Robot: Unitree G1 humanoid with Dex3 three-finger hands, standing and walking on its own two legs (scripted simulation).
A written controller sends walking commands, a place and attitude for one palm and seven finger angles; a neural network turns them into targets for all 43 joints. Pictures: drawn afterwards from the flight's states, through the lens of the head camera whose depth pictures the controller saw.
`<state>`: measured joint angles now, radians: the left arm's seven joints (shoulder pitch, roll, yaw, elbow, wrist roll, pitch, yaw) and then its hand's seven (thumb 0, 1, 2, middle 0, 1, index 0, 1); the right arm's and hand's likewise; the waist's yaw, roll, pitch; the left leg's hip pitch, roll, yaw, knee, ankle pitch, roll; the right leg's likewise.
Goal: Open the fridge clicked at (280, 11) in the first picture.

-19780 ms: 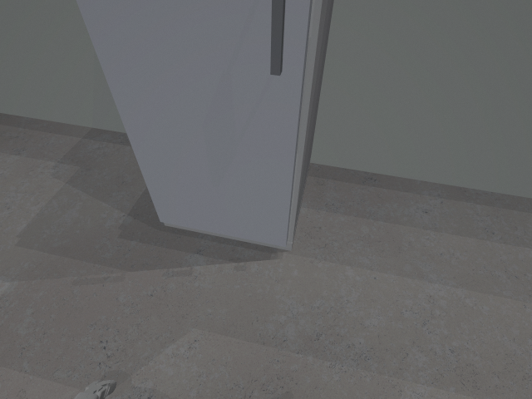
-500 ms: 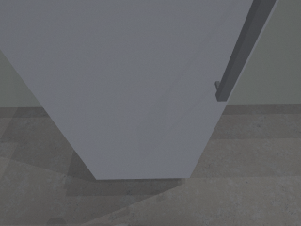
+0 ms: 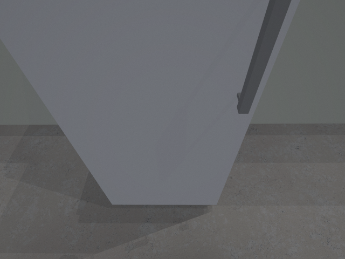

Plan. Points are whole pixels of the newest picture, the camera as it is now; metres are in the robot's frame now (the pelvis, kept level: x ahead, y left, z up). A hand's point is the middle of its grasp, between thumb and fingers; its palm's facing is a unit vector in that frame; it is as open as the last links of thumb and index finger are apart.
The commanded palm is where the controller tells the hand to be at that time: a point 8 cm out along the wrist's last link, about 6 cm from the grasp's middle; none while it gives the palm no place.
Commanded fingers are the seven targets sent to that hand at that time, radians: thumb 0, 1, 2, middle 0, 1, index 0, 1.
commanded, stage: come to a stop and stand still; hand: right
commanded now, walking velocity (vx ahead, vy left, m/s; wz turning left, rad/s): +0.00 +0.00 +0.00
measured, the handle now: (256, 55) +0.46 -0.14 +0.24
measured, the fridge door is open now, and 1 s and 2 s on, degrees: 0 0 0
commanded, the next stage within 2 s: look again from close up in 1.34 s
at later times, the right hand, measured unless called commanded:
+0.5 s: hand out of the picture -0.05 -0.07 -0.19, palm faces +0.10 +0.99 -0.07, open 7.3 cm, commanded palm none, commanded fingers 0.00 -0.90 -0.90 0.20 0.30 0.20 0.30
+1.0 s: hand out of the picture +0.04 -0.20 -0.19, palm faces +0.06 +0.97 -0.24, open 7.3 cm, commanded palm none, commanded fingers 0.00 -0.90 -0.90 0.20 0.30 0.20 0.30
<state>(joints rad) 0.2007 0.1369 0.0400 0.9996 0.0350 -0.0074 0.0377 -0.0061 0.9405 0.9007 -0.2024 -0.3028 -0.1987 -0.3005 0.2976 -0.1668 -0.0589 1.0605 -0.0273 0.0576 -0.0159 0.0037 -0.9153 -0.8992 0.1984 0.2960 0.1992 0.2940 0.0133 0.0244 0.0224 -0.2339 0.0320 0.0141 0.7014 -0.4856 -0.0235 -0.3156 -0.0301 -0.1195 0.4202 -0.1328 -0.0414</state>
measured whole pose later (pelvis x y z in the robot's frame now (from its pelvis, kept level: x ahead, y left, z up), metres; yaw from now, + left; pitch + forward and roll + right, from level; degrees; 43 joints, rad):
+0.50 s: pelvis -0.01 +0.05 -0.01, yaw -2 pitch -2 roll +1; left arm 0.35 0.07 0.01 1.17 0.02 0.01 0.03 0.00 0.91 0.90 -0.20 -0.30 -0.19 -0.30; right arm 0.37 -0.06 0.00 1.14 -0.01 -0.01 -0.03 0.00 -0.91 -0.90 0.20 0.30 0.20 0.29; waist 0.01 0.02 0.03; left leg -0.06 -0.05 0.09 0.44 -0.35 0.05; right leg -0.31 -0.10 -0.05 0.49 -0.15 0.05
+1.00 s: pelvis +0.01 +0.00 -0.02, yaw +0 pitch -2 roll +0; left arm 0.22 0.16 0.03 0.96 0.03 -0.01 0.04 0.01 0.92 0.90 -0.20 -0.30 -0.19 -0.30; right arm 0.31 -0.19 -0.03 0.96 -0.03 0.01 -0.05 0.00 -0.91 -0.90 0.20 0.30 0.20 0.29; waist -0.01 0.02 0.02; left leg -0.18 0.04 0.03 0.63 -0.40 0.01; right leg -0.33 -0.03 -0.12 0.64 -0.27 -0.04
